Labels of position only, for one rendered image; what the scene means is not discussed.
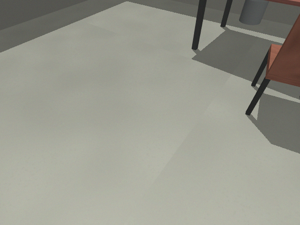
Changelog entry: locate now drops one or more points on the table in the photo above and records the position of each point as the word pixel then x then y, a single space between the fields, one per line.
pixel 201 10

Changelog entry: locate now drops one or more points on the chair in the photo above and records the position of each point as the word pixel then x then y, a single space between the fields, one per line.
pixel 283 64

